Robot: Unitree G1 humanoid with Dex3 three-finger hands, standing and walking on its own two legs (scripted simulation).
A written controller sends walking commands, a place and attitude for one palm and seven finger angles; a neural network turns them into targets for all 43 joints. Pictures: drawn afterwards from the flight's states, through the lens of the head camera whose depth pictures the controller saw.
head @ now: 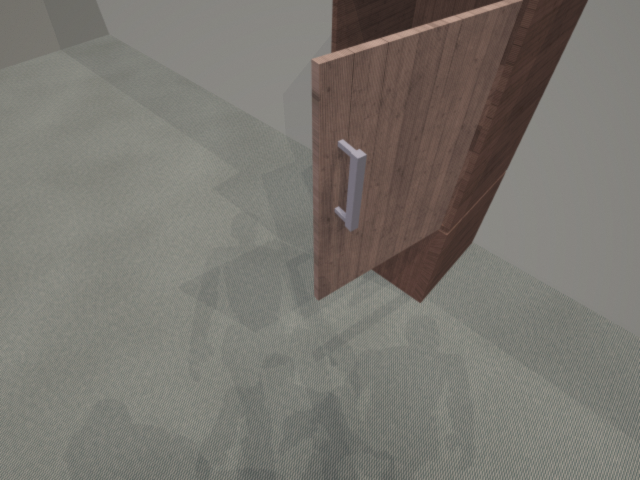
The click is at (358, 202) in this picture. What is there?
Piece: cupboard door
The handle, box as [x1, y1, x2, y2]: [335, 139, 366, 231]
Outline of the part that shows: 342,139 338,141 338,146 350,156 347,203 345,213 338,206 335,208 335,212 345,222 345,226 350,231 356,228 358,223 366,154 360,149 355,150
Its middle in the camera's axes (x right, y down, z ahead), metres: +0.05 -0.09 +0.67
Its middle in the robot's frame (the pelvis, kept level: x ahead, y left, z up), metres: +0.57 -0.01 +0.02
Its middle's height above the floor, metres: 0.80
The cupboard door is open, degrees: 77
